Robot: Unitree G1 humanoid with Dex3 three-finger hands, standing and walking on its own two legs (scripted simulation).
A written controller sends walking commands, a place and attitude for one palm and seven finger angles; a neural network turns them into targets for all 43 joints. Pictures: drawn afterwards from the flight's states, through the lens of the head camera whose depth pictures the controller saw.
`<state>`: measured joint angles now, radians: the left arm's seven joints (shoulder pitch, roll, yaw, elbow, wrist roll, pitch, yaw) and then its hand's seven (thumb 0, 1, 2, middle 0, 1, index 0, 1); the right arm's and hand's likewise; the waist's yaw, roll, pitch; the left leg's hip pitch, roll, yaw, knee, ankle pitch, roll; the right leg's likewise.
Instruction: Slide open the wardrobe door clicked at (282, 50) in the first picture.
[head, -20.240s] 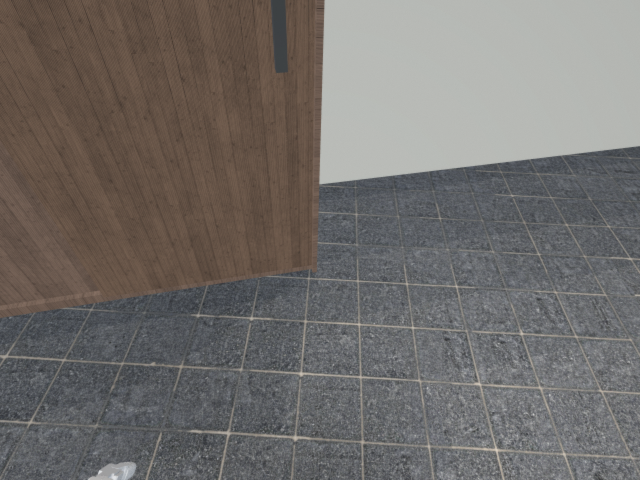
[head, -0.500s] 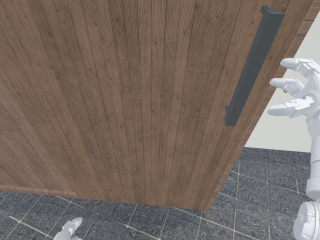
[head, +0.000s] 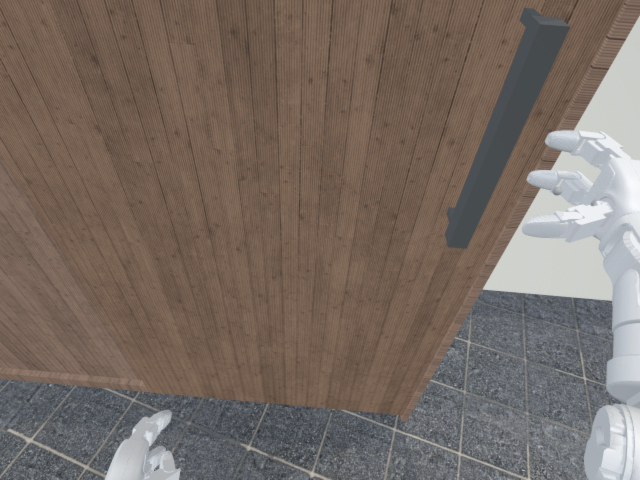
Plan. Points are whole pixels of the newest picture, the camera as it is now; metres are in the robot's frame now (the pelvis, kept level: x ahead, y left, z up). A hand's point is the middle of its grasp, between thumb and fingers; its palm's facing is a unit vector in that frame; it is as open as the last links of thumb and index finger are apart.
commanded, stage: move the hooked fingers beside the handle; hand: right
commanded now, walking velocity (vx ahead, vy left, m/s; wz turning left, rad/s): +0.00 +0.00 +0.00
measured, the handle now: (487, 145) +0.47 -0.15 +0.23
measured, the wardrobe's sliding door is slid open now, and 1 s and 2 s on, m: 0.00 0.00 0.00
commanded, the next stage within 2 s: feel for the door with the fingertips in 0.46 s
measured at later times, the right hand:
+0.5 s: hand (564, 173) +0.42 -0.23 +0.23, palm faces +0.08 +1.00 -0.02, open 14.0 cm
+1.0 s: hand (522, 173) +0.42 -0.18 +0.23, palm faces +0.02 +1.00 -0.01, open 14.0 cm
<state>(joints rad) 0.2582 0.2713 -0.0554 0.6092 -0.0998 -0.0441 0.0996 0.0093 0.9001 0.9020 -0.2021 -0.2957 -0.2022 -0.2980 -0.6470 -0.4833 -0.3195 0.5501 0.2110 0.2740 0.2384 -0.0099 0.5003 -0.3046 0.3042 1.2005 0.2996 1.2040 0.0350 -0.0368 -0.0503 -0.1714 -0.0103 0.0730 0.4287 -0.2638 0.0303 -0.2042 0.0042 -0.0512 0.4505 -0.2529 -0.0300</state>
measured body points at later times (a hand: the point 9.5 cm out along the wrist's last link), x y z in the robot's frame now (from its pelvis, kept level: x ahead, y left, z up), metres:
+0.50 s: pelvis +0.00 +0.01 +0.00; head -0.01 +0.01 +0.45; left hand +0.12 +0.27 -0.09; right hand +0.41 -0.28 +0.24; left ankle -0.02 +0.10 -0.74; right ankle -0.01 -0.10 -0.74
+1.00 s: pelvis +0.01 +0.00 +0.00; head -0.01 +0.01 +0.45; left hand +0.15 +0.25 -0.09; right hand +0.41 -0.23 +0.23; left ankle -0.02 +0.10 -0.74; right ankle -0.01 -0.10 -0.74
